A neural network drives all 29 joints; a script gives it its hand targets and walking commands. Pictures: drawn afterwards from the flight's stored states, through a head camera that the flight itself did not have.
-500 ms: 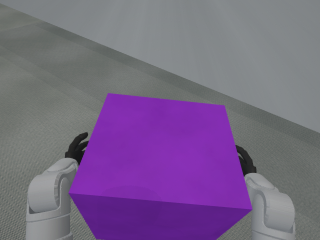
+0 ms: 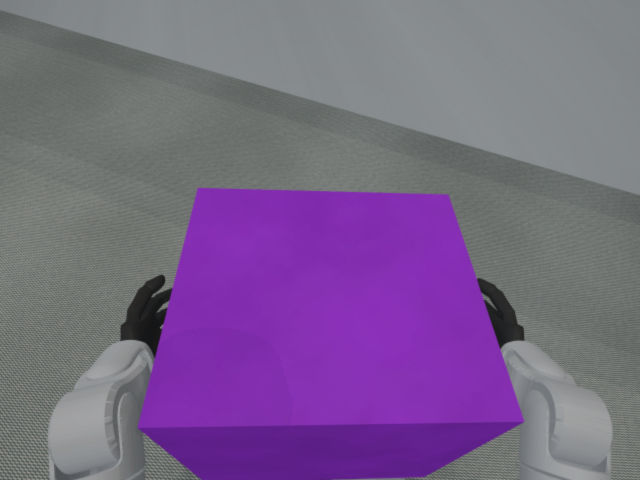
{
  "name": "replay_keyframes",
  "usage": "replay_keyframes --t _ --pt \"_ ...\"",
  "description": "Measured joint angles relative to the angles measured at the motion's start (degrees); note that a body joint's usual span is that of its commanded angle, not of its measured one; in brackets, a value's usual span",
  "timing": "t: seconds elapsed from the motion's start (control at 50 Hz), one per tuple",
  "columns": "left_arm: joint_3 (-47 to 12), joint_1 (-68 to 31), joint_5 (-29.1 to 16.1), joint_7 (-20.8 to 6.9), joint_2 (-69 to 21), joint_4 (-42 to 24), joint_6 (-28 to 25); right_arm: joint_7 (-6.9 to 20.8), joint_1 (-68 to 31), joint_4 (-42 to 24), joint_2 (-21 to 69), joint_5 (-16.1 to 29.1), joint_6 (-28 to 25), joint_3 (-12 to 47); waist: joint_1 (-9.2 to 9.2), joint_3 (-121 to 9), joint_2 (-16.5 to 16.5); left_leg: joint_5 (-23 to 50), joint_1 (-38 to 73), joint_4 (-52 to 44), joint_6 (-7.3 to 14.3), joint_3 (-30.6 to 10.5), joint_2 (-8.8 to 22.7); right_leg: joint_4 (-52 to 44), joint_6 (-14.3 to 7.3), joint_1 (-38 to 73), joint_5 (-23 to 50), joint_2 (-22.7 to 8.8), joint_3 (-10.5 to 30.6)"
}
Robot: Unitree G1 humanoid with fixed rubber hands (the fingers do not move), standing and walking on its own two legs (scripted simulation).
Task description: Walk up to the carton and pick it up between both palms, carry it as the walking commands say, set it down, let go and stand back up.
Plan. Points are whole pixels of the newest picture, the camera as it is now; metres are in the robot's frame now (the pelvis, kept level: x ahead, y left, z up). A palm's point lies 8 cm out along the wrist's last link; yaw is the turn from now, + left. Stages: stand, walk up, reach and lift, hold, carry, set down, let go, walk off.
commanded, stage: carry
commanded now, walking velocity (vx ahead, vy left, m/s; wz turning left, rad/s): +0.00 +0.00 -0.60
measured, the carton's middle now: (321, 345) +0.27 +0.00 +0.00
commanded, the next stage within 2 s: none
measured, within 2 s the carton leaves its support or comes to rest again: neither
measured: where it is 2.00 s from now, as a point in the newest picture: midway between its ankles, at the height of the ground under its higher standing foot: outside the picture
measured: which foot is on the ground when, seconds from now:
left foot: down 0.00-0.34, up 0.36-0.64, down 0.66-1.00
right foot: down 0.00-0.04, up 0.06-0.32, down 0.34-0.68, up 0.70-0.98, down 1.00-1.00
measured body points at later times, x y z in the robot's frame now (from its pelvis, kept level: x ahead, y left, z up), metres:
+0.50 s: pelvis -0.06 -0.03 +0.00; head -0.04 -0.05 +0.45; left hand +0.27 +0.03 +0.05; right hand +0.10 -0.32 +0.04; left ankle -0.03 +0.10 -0.67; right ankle -0.04 -0.14 -0.71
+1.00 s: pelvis -0.11 -0.02 +0.00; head -0.13 -0.01 +0.45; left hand +0.23 -0.02 +0.10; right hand -0.01 -0.33 +0.08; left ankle -0.03 +0.08 -0.71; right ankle -0.19 -0.12 -0.72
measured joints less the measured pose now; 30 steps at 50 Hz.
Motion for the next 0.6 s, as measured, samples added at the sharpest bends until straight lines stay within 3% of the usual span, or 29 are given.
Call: replay_keyframes --t 0.02,0.06,0.1,0.14,0.18,0.24,0.32,0.36,0.4,0.44,0.52,0.6 --pt "0.2 0.3 -0.4 0.0 0.7 0.1 -0.1 0.0 -0.1 0.5 0.7 -0.4 -0.2 0.3 0.45 -0.2 -1.3 2.5 1.4 -2.3 1.7 1.0 -0.6 0.1 0.4 0.1 0.2 -0.3 1.0" --pt "0.7 1.2 -1.3 0.0 2.1 0.7 0.1 0.0 0.0 1.4 2.1 -1.7 0.0 1.0 1.49 -0.9 -2.4 3.5 3.3 -3.8 3.3 2.8 -0.2 2.7 4.4 0.2 -5.3 -0.1 1.9" --pt "0.7 1.3 -1.8 0.0 3.0 1.3 0.8 0.0 0.6 1.6 3.2 -2.6 0.3 1.0 2.72 -2.4 -1.1 3.1 4.7 -4.4 3.4 4.4 1.8 12.4 5.9 -1.6 -11.9 -0.5 -0.3" --pt "0.1 0.5 -2.0 0.1 3.9 2.5 1.6 0.0 1.8 1.7 4.1 -3.2 0.1 0.6 3.57 -4.2 0.4 3.1 6.0 -5.3 3.0 5.8 3.7 20.9 6.7 -2.4 -13.2 -1.4 -1.4" --pt "-0.5 -1.4 -2.1 0.1 4.7 4.2 2.5 0.0 2.6 1.6 4.3 -3.9 0.1 0.4 3.76 -5.7 2.0 3.3 6.7 -5.9 2.5 6.8 5.4 23.2 7.3 -1.5 -12.9 -2.5 -1.6" --pt "-0.9 -4.5 -2.9 -0.8 5.9 7.7 2.5 -0.2 1.3 1.7 3.4 -5.6 0.9 1.3 3.38 -6.5 3.5 2.9 6.7 -4.8 1.6 8.8 7.8 17.1 7.0 1.8 -12.0 -3.8 -0.6" --pt "-0.7 -7.3 -3.6 -1.1 6.9 10.7 1.6 -0.5 -1.3 1.8 2.1 -7.3 2.2 2.5 2.24 -5.6 4.2 0.3 5.4 0.4 -0.2 12.2 11.1 2.2 6.3 8.2 -9.3 -4.0 -1.9" --pt "-1.2 -8.8 -2.6 -1.1 5.3 12.5 1.3 -0.1 -1.1 2.0 0.5 -6.4 2.3 2.0 0.93 -4.7 5.8 -0.9 2.5 5.2 -1.1 10.6 12.9 1.2 4.3 7.6 -6.2 -2.5 -2.5" --pt "-1.9 -10.0 -0.6 -1.0 3.1 14.5 1.4 0.1 -0.3 2.9 -1.7 -5.0 2.2 1.2 -1.09 -3.2 5.5 -8.4 -1.8 12.9 -1.9 6.2 9.9 3.5 2.8 5.9 -6.6 -3.1 -2.5" --pt "-2.4 -9.7 1.0 -0.9 1.4 14.3 1.5 0.1 -0.2 3.3 -3.5 -3.5 2.6 0.8 -2.46 -0.9 5.1 -10.4 -4.7 18.3 -1.9 3.7 7.1 3.9 2.3 5.3 -6.2 -3.2 -1.7" --pt "0.0 -6.4 1.1 -0.8 -1.7 7.7 0.4 0.0 -1.8 1.0 -3.2 -1.2 2.6 -0.5 -3.96 2.1 4.7 -6.1 -8.6 20.3 -1.4 1.4 4.0 3.0 2.0 3.0 -3.6 -1.7 0.4" --pt "1.3 -3.8 0.5 -0.7 -2.4 1.1 0.6 0.1 -1.5 -0.7 -1.0 0.9 0.7 -1.5 -3.96 2.5 2.8 -2.8 -7.3 13.0 -1.0 1.0 1.9 2.5 1.7 1.3 -2.0 -0.9 1.0"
